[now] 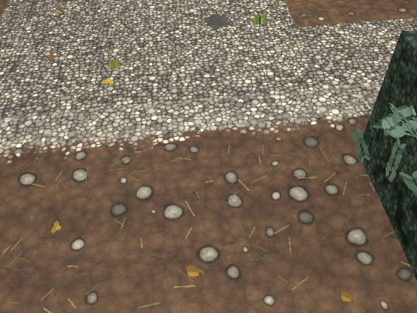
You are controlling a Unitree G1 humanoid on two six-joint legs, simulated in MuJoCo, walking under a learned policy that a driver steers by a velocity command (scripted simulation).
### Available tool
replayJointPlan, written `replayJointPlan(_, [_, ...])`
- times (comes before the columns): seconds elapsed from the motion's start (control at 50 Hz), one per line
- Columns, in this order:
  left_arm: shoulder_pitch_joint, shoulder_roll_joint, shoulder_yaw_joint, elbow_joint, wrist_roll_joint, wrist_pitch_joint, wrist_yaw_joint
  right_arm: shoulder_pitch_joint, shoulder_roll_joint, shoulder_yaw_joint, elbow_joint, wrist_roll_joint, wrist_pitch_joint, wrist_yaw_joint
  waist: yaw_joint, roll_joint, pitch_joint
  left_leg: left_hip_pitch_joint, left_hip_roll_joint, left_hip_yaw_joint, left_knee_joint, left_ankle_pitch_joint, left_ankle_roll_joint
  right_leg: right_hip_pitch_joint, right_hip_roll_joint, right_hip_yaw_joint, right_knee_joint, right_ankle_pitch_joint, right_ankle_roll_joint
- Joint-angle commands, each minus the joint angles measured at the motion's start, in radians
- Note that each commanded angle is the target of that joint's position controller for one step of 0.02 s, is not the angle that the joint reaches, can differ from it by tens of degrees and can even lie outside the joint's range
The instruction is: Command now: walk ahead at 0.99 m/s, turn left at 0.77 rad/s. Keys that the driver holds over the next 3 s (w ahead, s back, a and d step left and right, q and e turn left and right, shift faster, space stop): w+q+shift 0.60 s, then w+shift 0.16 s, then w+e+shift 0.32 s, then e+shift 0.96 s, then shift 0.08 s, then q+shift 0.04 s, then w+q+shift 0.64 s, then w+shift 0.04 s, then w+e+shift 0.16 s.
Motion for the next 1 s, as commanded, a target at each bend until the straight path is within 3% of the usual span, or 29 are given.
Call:
replayJointPlan(0.02, [-0.064,0.135,0.001,-0.169,0.036,-0.034,-0.017,0.025,-0.093,-0.022,-0.045,-0.008,-0.024,-0.015,0.113,-0.158,0.045,0.239,0.367,-0.817,-0.486,-0.242,0.171,-0.513,-0.106,0.134,-0.03,-0.007,0.006])
replayJointPlan(0.08, [-0.137,0.109,-0.021,-0.2,0.041,0.021,-0.02,0.025,-0.116,-0.022,-0.047,0.005,-0.071,-0.017,0.132,-0.145,0.12,-0.058,0.239,-0.593,-0.534,-0.077,0.127,-0.346,-0.183,0.052,-0.342,0.05,0.065])
replayJointPlan(0.12, [-0.268,0.092,-0.032,-0.254,0.013,0.02,-0.028,0.052,-0.12,-0.031,-0.047,0.011,-0.079,-0.015,0.071,-0.075,0.121,-0.1,0.198,-0.51,-0.539,0.112,0.095,-0.265,-0.192,0.01,-0.585,0.208,0.086])
replayJointPlan(0.16, [-0.352,0.054,-0.045,-0.286,-0.011,0.019,-0.03,0.094,-0.122,-0.04,-0.04,0.024,-0.077,-0.007,0.0,-0.021,0.083,-0.024,0.168,-0.472,-0.503,0.269,0.034,-0.203,-0.159,-0.022,-0.782,0.373,0.077])
replayJointPlan(0.22, [-0.377,0.073,-0.038,-0.303,-0.021,0.012,-0.022,0.125,-0.153,-0.058,-0.039,0.02,-0.069,-0.003,-0.045,0.037,0.012,0.18,0.192,-0.486,-0.407,0.505,-0.005,-0.172,-0.103,-0.029,-0.934,0.416,0.054])
replayJointPlan(0.26, [-0.303,0.124,-0.016,-0.285,-0.018,0.002,-0.009,0.103,-0.175,-0.067,-0.049,0.016,-0.069,-0.011,-0.006,0.049,-0.063,0.266,0.199,-0.501,-0.264,0.695,-0.049,-0.036,-0.06,-0.011,-1.02,0.343,0.035])
replayJointPlan(0.28, [-0.185,0.176,0.008,-0.254,-0.023,-0.004,0.002,0.076,-0.207,-0.074,-0.057,0.009,-0.072,-0.01,0.06,0.049,-0.151,0.286,0.198,-0.498,-0.11,0.779,-0.071,0.098,-0.046,0.0,-1.021,0.263,0.02])
replayJointPlan(0.3, [0.015,0.222,0.033,-0.205,-0.024,-0.012,0.014,0.005,-0.231,-0.08,-0.076,0.009,-0.08,-0.005,0.185,0.045,-0.248,0.196,0.17,-0.483,0.109,0.717,-0.09,0.325,-0.094,0.032,-1.013,0.214,0.0])
replayJointPlan(0.32, [0.261,0.304,0.071,-0.16,-0.001,-0.015,0.035,-0.044,-0.148,-0.059,-0.111,0.008,-0.094,-0.005,0.284,-0.036,-0.381,0.048,0.13,-0.408,0.409,0.433,-0.089,0.568,-0.278,0.185,-0.985,-0.098,-0.03])
replayJointPlan(0.34, [0.257,0.361,0.085,-0.154,0.045,-0.01,0.035,0.053,0.029,-0.013,-0.162,0.054,-0.092,-0.011,0.181,-0.321,-0.484,-0.266,0.045,-0.288,0.694,-0.298,-0.118,0.783,-0.591,0.691,-1.131,-0.321,-0.112])
replayJointPlan(0.36, [0.161,0.332,0.101,-0.154,0.02,0.006,0.026,0.032,-0.046,-0.004,-0.179,0.038,-0.074,-0.017,0.154,-0.343,-0.443,-0.398,0.132,-0.225,0.781,-0.189,-0.105,0.691,-0.579,0.883,-1.241,-0.525,-0.157])
replayJointPlan(0.38, [0.069,0.211,0.078,-0.17,0.009,0.011,0.021,-0.071,-0.102,-0.017,-0.167,0.011,-0.056,-0.014,0.161,-0.184,-0.264,-0.426,0.192,-0.195,0.754,-0.077,-0.109,0.529,-0.502,0.675,-1.249,-0.478,-0.133])
replayJointPlan(0.4, [0.049,0.157,0.065,-0.15,0.006,0.013,0.014,-0.119,-0.104,-0.021,-0.173,-0.003,-0.047,0.0,0.151,-0.085,-0.166,-0.404,0.223,-0.179,0.704,-0.027,-0.118,0.406,-0.452,0.494,-1.242,-0.263,-0.114])
replayJointPlan(0.44, [0.114,0.114,0.052,-0.08,0.004,0.005,0.013,-0.168,-0.054,-0.012,-0.205,-0.023,-0.022,0.032,0.125,-0.094,-0.082,-0.382,0.271,-0.176,0.673,-0.018,-0.13,0.281,-0.388,0.275,-1.261,-0.015,-0.081])
replayJointPlan(0.48, [0.161,0.077,0.045,-0.024,-0.019,-0.014,-0.002,-0.219,-0.003,0.008,-0.255,-0.023,0.001,0.048,0.1,-0.119,-0.046,-0.43,0.301,-0.163,0.672,-0.003,-0.13,0.255,-0.375,0.155,-1.278,0.144,-0.056])
replayJointPlan(0.56, [0.12,0.099,0.05,0.002,-0.024,-0.04,-0.012,-0.33,-0.011,0.029,-0.335,-0.019,0.014,0.068,0.059,-0.096,0.014,-0.407,0.295,-0.102,0.546,0.178,-0.135,0.146,-0.313,-0.107,-1.36,0.395,-0.029])
replayJointPlan(0.58, [0.122,0.132,0.053,0.002,-0.019,-0.048,-0.012,-0.363,-0.01,0.038,-0.366,-0.017,0.014,0.074,0.047,-0.109,0.05,-0.392,0.311,-0.088,0.449,0.21,-0.13,0.12,-0.337,-0.132,-1.377,0.456,-0.031])
replayJointPlan(0.64, [0.206,0.159,0.057,0.045,-0.015,-0.047,-0.007,-0.479,-0.01,0.053,-0.38,-0.024,0.004,0.091,0.085,-0.038,0.122,-0.264,0.241,0.045,0.184,0.26,-0.087,0.137,-0.286,-0.25,-1.427,0.685,-0.006])
replayJointPlan(0.66, [0.229,0.176,0.056,0.048,-0.013,-0.047,-0.002,-0.458,-0.011,0.054,-0.359,-0.018,0.003,0.09,0.081,-0.055,0.074,-0.161,0.183,0.075,0.161,0.267,-0.067,0.173,-0.284,-0.272,-1.392,0.989,-0.003])
replayJointPlan(0.7, [0.265,0.257,0.07,0.06,-0.015,-0.028,0.014,-0.378,-0.042,0.047,-0.325,-0.035,-0.007,0.073,0.015,-0.122,0.025,-0.027,0.11,0.099,0.107,0.143,-0.037,0.26,-0.337,-0.268,-1.205,1.411,-0.007])
replayJointPlan(0.74, [0.215,0.289,0.073,0.045,-0.015,0.003,0.021,-0.05,-0.121,0.007,-0.203,-0.041,-0.018,0.041,-0.14,-0.145,-0.131,0.343,0.078,0.016,0.015,0.083,0.015,0.203,-0.359,-0.249,-0.798,1.388,-0.046])
replayJointPlan(0.76, [0.191,0.272,0.07,0.037,-0.012,0.008,0.018,0.092,-0.181,-0.024,-0.148,-0.047,-0.015,0.02,-0.192,-0.095,-0.187,0.586,0.136,-0.091,-0.058,0.053,0.041,0.021,-0.297,-0.258,-0.448,0.993,-0.049])
replayJointPlan(0.78, [0.231,0.14,0.045,-0.012,0.002,0.0,0.009,0.036,-0.28,-0.048,-0.16,-0.029,-0.009,0.0,-0.049,0.195,-0.236,0.75,0.399,-0.427,-0.018,0.227,0.031,-0.257,-0.146,-0.229,-0.046,-0.175,-0.033])
replayJointPlan(0.8, [0.293,0.158,0.04,-0.07,-0.06,-0.003,0.011,0.031,-0.295,-0.054,-0.201,-0.035,-0.005,-0.01,-0.032,0.166,-0.477,0.94,0.586,-0.823,-0.191,0.101,0.189,-0.483,-0.098,0.007,0.157,-0.171,-0.039])
replayJointPlan(0.82, [0.151,0.204,0.048,-0.075,-0.063,-0.01,0.014,0.03,-0.227,-0.051,-0.185,-0.029,-0.011,-0.021,-0.063,-0.019,-0.334,0.804,0.539,-0.744,-0.302,-0.002,0.141,-0.551,-0.14,0.045,0.122,-0.047,-0.048])
replayJointPlan(0.84, [0.139,0.174,0.041,-0.071,-0.068,-0.009,0.006,-0.011,-0.176,-0.037,-0.15,-0.028,-0.026,-0.028,-0.007,-0.05,-0.134,0.589,0.52,-0.614,-0.357,0.019,0.112,-0.551,-0.171,0.037,0.03,-0.001,-0.051])
replayJointPlan(0.86, [0.127,0.149,0.036,-0.056,-0.049,0.003,0.0,-0.048,-0.128,-0.025,-0.136,-0.031,-0.048,-0.026,0.041,-0.114,-0.056,0.43,0.484,-0.529,-0.385,0.064,0.079,-0.493,-0.205,0.06,-0.056,0.011,-0.05])
replayJointPlan(0.92, [0.206,0.094,0.033,0.003,-0.023,0.067,-0.035,-0.08,-0.056,0.0,-0.109,-0.013,-0.095,-0.023,0.135,-0.05,0.025,0.191,0.421,-0.305,-0.491,0.1,0.004,-0.365,-0.243,0.085,-0.202,0.031,-0.031])
replayJointPlan(1.0, [0.004,0.053,0.027,-0.065,-0.041,0.072,-0.056,-0.063,-0.047,0.004,-0.087,-0.004,-0.131,0.001,0.105,0.032,0.094,0.171,0.323,-0.024,-0.57,0.378,-0.096,-0.427,-0.234,0.01,-0.461,0.301,-0.057])
Next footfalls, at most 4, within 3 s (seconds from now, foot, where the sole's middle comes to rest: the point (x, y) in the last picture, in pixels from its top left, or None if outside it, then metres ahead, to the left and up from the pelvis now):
0.32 right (267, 297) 0.53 -0.16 -0.74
0.76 left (150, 235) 0.78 0.21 -0.74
1.20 right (115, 145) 1.23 0.36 -0.74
1.60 left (75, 120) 1.41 0.56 -0.74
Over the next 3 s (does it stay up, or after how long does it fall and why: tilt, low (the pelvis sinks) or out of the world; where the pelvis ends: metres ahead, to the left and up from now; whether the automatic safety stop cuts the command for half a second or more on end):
stays up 1.75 0.43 0.01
